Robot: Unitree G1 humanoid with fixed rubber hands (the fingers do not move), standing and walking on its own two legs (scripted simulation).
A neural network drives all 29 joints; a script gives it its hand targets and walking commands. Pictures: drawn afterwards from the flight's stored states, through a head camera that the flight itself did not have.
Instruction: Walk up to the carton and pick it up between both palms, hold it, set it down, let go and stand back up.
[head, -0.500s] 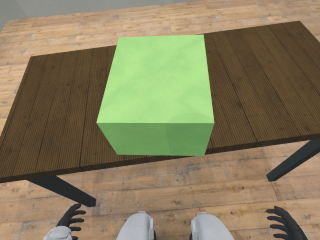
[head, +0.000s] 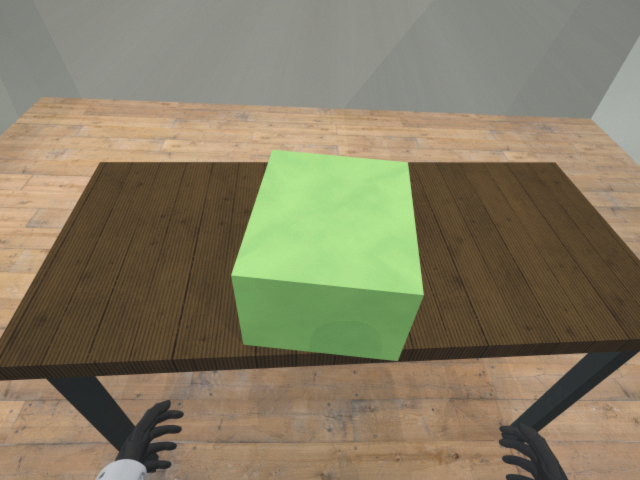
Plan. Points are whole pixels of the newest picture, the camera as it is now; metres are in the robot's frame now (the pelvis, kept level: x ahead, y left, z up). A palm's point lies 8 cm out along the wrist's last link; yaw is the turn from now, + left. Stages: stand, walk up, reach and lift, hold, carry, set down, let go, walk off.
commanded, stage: reach and lift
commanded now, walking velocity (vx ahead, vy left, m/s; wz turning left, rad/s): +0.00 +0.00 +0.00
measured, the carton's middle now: (330, 247) +0.46 +0.03 +0.00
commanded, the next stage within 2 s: none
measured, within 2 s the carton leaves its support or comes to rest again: neither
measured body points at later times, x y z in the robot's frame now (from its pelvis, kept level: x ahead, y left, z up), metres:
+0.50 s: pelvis -0.03 +0.04 +0.00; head -0.08 +0.02 +0.45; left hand +0.16 +0.30 +0.00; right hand +0.16 -0.19 -0.04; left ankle +0.05 +0.14 -0.73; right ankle -0.02 -0.09 -0.73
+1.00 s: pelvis +0.01 +0.04 +0.01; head -0.01 +0.05 +0.46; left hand +0.22 +0.28 +0.02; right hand +0.21 -0.17 +0.02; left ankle +0.05 +0.14 -0.73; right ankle -0.02 -0.09 -0.73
